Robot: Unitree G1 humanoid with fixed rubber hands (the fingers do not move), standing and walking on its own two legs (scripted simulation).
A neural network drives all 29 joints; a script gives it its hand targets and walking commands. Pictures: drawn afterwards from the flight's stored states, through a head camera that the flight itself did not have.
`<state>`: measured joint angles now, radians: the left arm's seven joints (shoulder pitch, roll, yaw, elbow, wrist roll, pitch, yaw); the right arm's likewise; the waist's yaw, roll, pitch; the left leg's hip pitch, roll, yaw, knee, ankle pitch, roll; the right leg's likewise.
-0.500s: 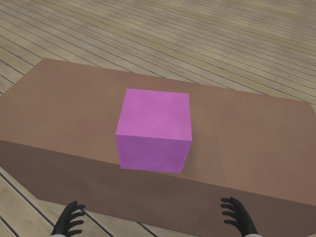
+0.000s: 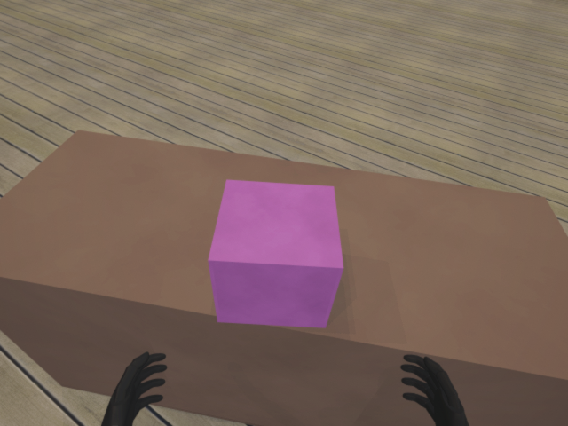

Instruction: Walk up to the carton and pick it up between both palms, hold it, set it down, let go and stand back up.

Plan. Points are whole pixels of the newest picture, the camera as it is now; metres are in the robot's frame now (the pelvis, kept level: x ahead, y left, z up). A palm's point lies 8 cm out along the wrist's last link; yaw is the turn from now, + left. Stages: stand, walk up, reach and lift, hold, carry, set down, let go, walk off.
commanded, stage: reach and lift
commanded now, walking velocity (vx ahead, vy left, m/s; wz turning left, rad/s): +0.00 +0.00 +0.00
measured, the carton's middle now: (276, 253) +0.42 +0.04 -0.02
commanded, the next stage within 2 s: none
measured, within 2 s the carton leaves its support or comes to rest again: neither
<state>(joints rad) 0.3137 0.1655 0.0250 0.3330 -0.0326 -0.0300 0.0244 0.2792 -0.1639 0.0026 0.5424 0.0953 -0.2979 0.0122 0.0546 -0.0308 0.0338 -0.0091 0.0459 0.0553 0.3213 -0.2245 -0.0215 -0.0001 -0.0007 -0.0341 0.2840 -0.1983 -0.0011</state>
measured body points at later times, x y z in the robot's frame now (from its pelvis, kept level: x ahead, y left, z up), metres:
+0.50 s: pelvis -0.01 +0.00 +0.00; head -0.04 +0.01 +0.45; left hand +0.19 +0.22 -0.01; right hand +0.20 -0.20 -0.01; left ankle -0.03 +0.13 -0.75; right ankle -0.02 -0.12 -0.75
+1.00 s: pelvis -0.01 +0.00 +0.00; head -0.02 +0.01 +0.45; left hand +0.27 +0.22 +0.06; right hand +0.27 -0.19 +0.05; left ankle -0.03 +0.13 -0.75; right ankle -0.02 -0.12 -0.75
